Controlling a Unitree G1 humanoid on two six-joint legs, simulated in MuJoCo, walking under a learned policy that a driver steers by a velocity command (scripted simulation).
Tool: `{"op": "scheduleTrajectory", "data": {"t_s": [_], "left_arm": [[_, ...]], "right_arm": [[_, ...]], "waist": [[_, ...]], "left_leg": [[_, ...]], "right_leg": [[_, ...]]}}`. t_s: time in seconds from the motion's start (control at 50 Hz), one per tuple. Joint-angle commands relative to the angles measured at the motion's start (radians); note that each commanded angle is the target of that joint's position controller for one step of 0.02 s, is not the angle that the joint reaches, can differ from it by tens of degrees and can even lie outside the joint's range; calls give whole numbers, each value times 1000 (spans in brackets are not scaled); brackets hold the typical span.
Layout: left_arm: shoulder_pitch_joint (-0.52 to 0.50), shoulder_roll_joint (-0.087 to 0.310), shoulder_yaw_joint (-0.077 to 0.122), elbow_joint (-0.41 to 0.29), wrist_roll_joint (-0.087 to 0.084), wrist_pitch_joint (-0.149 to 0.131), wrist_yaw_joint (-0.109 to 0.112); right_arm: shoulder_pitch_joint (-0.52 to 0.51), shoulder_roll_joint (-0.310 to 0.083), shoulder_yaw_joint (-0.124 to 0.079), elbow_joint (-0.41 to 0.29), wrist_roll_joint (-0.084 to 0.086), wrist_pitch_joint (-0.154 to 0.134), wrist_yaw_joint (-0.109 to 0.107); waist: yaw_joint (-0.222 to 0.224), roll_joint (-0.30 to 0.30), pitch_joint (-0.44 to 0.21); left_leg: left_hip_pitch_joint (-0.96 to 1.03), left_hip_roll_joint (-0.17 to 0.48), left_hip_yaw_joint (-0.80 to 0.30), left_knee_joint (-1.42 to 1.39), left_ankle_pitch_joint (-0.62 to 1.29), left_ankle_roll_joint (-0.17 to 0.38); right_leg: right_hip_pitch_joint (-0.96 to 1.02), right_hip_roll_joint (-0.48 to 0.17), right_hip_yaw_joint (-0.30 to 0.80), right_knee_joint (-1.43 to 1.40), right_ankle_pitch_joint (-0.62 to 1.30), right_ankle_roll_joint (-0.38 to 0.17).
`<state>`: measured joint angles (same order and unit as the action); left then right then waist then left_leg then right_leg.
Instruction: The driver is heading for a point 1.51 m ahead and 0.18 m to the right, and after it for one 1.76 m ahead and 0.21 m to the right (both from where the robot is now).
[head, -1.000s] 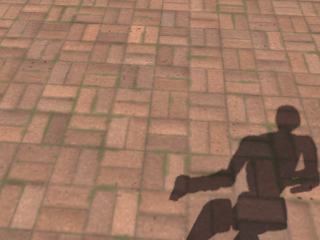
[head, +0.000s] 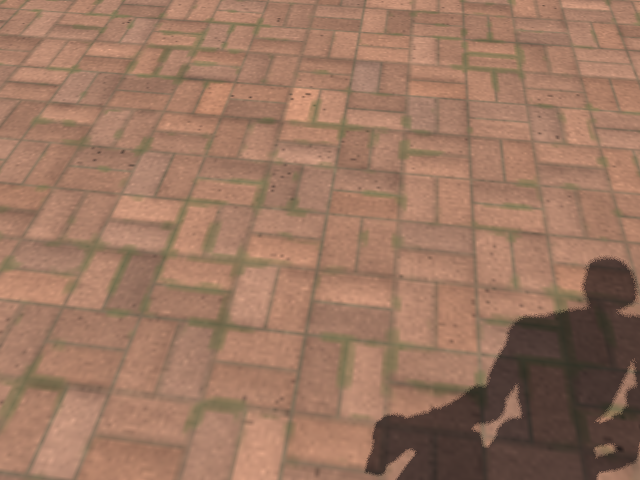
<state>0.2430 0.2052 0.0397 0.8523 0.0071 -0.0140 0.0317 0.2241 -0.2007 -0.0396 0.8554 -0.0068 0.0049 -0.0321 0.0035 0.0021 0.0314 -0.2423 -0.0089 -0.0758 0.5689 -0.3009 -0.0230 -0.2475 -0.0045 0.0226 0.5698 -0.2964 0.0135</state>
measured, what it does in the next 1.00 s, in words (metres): walks ahead: right foot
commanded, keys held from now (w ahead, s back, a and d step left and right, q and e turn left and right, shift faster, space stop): no key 0.20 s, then w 0.80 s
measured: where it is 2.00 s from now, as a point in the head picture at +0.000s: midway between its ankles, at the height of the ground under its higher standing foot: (341, 347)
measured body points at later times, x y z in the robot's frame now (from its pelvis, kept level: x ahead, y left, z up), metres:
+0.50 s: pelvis +0.05 +0.02 +0.00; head +0.05 +0.04 +0.45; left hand +0.07 +0.28 -0.15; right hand +0.06 -0.23 -0.14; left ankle +0.01 +0.12 -0.73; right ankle +0.00 -0.12 -0.70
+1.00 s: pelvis +0.30 -0.04 +0.00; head +0.33 -0.04 +0.45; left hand +0.44 +0.22 -0.12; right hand +0.30 -0.30 -0.14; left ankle +0.17 +0.11 -0.63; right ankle +0.37 -0.12 -0.73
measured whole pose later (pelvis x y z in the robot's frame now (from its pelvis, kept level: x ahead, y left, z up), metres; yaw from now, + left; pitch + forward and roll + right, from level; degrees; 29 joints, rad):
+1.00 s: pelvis +0.30 -0.04 +0.00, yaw +0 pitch +1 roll +0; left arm 0.12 0.25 0.05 0.90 -0.01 -0.10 -0.04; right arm 0.36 -0.24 -0.04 0.98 0.03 -0.10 -0.01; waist -0.02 0.02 0.04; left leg -0.35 0.04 -0.05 1.21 -0.36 0.04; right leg -0.36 0.05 -0.07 0.49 -0.14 -0.07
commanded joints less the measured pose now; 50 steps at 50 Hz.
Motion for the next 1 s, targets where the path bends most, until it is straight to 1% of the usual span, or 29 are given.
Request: {"op": "scheduleTrajectory", "data": {"t_s": [0.02, 0.2, 0.22, 0.26, 0.3, 0.34, 0.36, 0.4, 0.42, 0.44, 0.46, 0.48, 0.5, 0.52, 0.56, 0.58, 0.6, 0.68, 0.76, 0.8, 0.84, 0.86, 0.88, 0.9, 0.92, 0.94, 0.96, 0.98, 1.0], "left_arm": [[12, 99, 23, -26, -2, -11, 6], [32, 90, 21, 51, -6, -9, 11], [52, 82, 19, 69, -6, -6, 12], [64, 119, 31, 80, -19, 0, 17], [100, 143, 37, 84, -30, -16, 17], [140, 190, 53, 102, -34, -36, 10], [125, 197, 56, 98, -35, -40, 7], [23, 185, 49, 69, -41, -41, -1], [-32, 172, 44, 55, -49, -37, -6], [-64, 133, 34, 42, -46, -40, -6], [-87, 59, 15, 17, -40, -54, -9], [-125, 78, 20, -22, -49, -76, -7], [-110, 117, 29, -14, -59, -88, -13], [-70, 114, 27, 8, -60, -96, -24], [-85, 122, 34, 18, -38, -104, -33], [-104, 115, 35, 15, -32, -103, -40], [-119, 95, 30, 12, -30, -101, -47], [-293, 41, 1, -53, -29, -93, -59], [-365, 85, -1, -92, -40, -87, -72], [-349, 118, 9, -98, -38, -90, -77], [-204, 171, 37, -64, -35, -90, -73], [-32, 210, 60, -11, -40, -85, -66], [151, 280, 79, 27, -30, -79, -55], [212, 332, 83, 53, -16, -76, -65], [161, 236, 56, 49, -22, -80, -68], [62, 192, 42, 35, -24, -86, -66], [-25, 174, 35, 15, -19, -93, -68], [-73, 153, 30, 10, -6, -98, -73], [-93, 126, 21, 15, 4, -103, -75]], "right_arm": [[10, -96, -23, -23, 1, -11, -6], [36, -91, -23, 63, 5, -10, -15], [57, -79, -20, 82, 5, -8, -15], [64, -97, -27, 91, 18, -7, -20], [40, -86, -24, 77, 26, -31, -17], [17, -46, -17, 69, 33, -65, -1], [9, -50, -17, 69, 33, -76, 7], [83, -34, -16, 97, 39, -90, 19], [170, -32, -19, 137, 38, -93, 20], [259, -68, -33, 175, 30, -93, 19], [383, -168, -58, 202, 29, -96, 16], [435, -234, -66, 206, 18, -108, 32], [350, -163, -42, 183, 7, -120, 33], [295, -123, -30, 162, 10, -126, 35], [240, -113, -20, 141, 17, -118, 40], [253, -83, -9, 145, 12, -109, 38], [276, -76, -5, 152, 9, -102, 34], [299, -133, -8, 149, 6, -87, 11], [317, -168, -19, 164, 26, -93, 6], [300, -175, -26, 166, 29, -89, 7], [271, -194, -34, 157, 19, -76, 9], [260, -184, -30, 148, 11, -68, 10], [266, -150, -14, 120, -6, -66, 12], [404, 17, 27, 119, 6, -88, 23], [336, -83, 5, 125, 33, -116, 29], [222, -145, -13, 85, 57, -132, 32], [160, -154, -14, 71, 53, -139, 24], [135, -150, -23, 68, 37, -135, 16], [157, -133, -27, 71, 30, -122, 14]], "waist": [[-2, 3, -10], [-3, -2, 2], [-3, -6, -19], [3, -33, 35], [21, -80, 101], [28, -188, 97], [24, -192, 109], [-45, -178, 114], [-90, -161, 108], [-116, -70, 82], [-141, 192, 32], [-151, 309, 57], [-97, 169, 102], [-68, 118, 99], [-48, 73, 87], [-50, 81, 75], [-54, 96, 66], [-85, 89, 96], [-72, 115, 124], [-37, 111, 104], [52, 132, -13], [133, 123, -118], [186, 7, -258], [97, -303, -424], [118, -226, -346], [95, -168, -180], [62, -58, -114], [28, -26, -75], [-10, -48, -72]], "left_leg": [[-11, 22, -18, -106, 124, 22], [2, 17, -6, -120, 139, 17], [10, 4, 9, -123, 41, 20], [-68, -32, 44, -82, -275, 46], [-174, -21, 46, -21, -342, 66], [-214, -27, 110, 138, -158, 59], [-187, -2, 91, 179, -125, 73], [-14, 2, 105, 30, -141, 114], [150, -15, 113, -94, -73, 120], [270, 27, 25, -151, -35, 120], [385, 224, -312, -319, -219, 197], [393, 390, -643, -431, -253, 313], [372, 394, -605, -411, -230, 317], [374, 347, -491, -406, -185, 282], [368, 291, -321, -424, 3, 220], [351, 259, -244, -433, 109, 202], [339, 235, -185, -434, 203, 198], [204, 188, -57, -466, 288, 195], [192, 234, -37, -490, 287, 194], [265, 260, -21, -434, 427, 173], [295, 245, 22, -234, 805, 143], [231, 202, 54, -30, 880, 116], [-6, 145, 82, 296, 584, 86], [-330, -56, 41, 652, -187, 30], [-434, -17, -74, 788, -239, 56], [-505, 35, -43, 811, -156, 76], [-455, 90, -24, 768, -53, 83], [-402, 124, -14, 712, 7, 82], [-339, 152, -22, 676, 41, 85]], "right_leg": [[-4, -24, 28, -111, 92, -16], [5, -20, 22, -131, 102, -22], [14, -11, 15, -143, -5, -26], [-31, -11, 39, -160, -349, -67], [-45, -96, 171, -235, -527, -131], [3, -247, 389, -352, -570, -214], [-43, -289, 448, -387, -543, -242], [-156, -247, 355, -372, -461, -207], [-241, -183, 260, -310, -390, -166], [-307, -106, 151, -145, -261, -117], [-438, 11, -33, 200, -144, -45], [-593, 45, -3, 410, -255, -46], [-658, -23, 59, 552, -211, -67], [-676, -54, 64, 586, -111, -88], [-668, -101, 38, 529, 29, -94], [-629, -109, 19, 487, 71, -84], [-604, -102, -7, 446, 103, -70], [-466, -54, -70, 152, 250, -24], [-347, -36, -59, 7, 317, -44], [-306, -28, -53, -30, 288, -75], [-94, 26, -88, -18, 237, -115], [130, 41, -94, -20, 230, -144], [445, -152, 136, -8, 153, -205], [696, -388, 668, -203, -159, -365], [622, -362, 763, -318, -240, -330], [473, -338, 599, -323, -161, -284], [311, -305, 464, -340, -9, -262], [186, -267, 362, -360, 108, -248], [117, -230, 287, -388, 152, -239]]}}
